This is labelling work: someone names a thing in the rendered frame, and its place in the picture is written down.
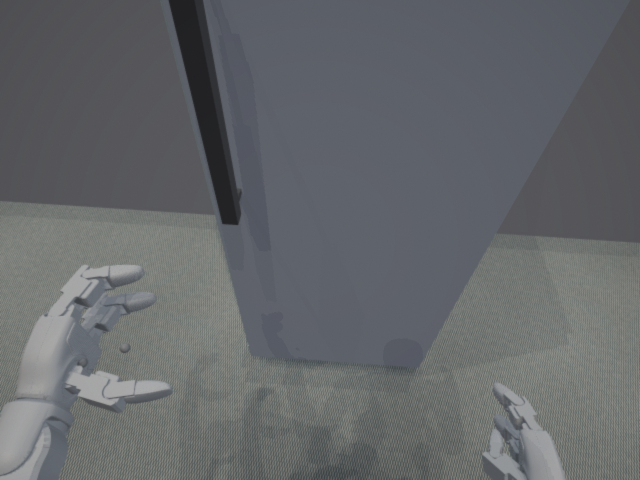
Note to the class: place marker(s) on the left robot forearm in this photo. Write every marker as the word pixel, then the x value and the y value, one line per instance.
pixel 33 443

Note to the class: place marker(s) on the robot right hand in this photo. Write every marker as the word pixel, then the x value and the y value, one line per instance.
pixel 532 449

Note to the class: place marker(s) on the robot left hand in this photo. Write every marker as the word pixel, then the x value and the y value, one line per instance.
pixel 48 368

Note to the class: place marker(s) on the handle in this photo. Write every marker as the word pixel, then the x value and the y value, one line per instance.
pixel 192 31

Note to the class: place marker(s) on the fridge door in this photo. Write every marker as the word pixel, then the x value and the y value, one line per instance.
pixel 379 146

